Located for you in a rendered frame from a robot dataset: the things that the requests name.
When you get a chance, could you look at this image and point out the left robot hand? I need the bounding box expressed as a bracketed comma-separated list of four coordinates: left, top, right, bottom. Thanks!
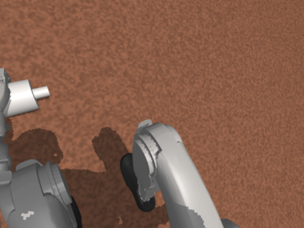
[0, 68, 11, 132]

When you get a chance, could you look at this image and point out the left robot foot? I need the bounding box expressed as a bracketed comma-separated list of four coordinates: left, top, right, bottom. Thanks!
[71, 195, 82, 228]

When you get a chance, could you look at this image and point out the right robot hand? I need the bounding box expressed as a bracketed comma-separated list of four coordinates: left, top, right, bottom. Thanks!
[221, 218, 241, 228]

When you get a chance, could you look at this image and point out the left robot arm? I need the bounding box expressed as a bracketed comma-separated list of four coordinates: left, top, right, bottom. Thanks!
[0, 111, 12, 188]

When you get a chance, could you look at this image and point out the right robot foot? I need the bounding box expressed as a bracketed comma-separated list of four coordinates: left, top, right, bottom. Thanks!
[120, 153, 156, 212]

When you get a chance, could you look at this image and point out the bottle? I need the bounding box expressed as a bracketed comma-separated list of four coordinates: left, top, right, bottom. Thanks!
[3, 79, 50, 117]

